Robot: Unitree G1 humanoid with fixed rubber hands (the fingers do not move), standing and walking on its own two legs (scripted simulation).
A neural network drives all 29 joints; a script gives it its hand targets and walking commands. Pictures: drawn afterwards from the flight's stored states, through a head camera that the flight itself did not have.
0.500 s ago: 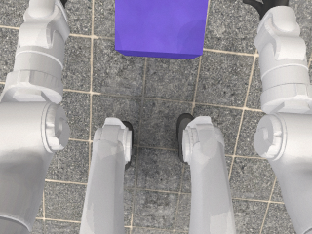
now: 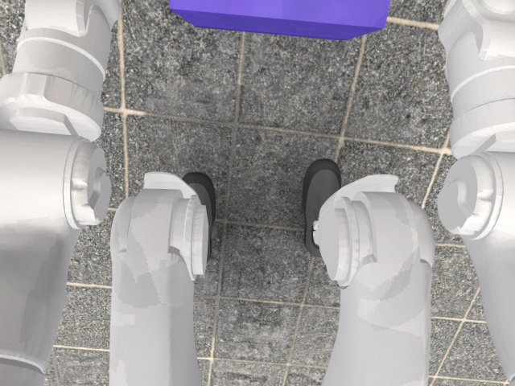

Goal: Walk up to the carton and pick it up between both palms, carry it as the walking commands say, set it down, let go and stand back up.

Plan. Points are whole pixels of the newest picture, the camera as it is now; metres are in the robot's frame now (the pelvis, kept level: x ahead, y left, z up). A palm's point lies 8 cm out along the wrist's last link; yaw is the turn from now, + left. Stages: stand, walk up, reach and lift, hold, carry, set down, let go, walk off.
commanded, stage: reach and lift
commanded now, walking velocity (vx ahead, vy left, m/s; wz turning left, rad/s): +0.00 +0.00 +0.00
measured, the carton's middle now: out of the picture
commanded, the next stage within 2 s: none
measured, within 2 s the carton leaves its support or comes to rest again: leaves its support in 1.86 s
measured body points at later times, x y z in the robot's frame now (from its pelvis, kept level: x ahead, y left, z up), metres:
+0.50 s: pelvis +0.00 -0.01 -0.03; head +0.38 -0.01 +0.19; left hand +0.56 +0.17 -0.24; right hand +0.54 -0.24 -0.24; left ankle +0.11 +0.12 -0.36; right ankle +0.13 -0.13 -0.36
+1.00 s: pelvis +0.00 -0.01 -0.02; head +0.39 -0.01 +0.18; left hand +0.57 +0.13 -0.24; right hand +0.55 -0.21 -0.24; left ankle +0.11 +0.12 -0.36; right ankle +0.13 -0.13 -0.36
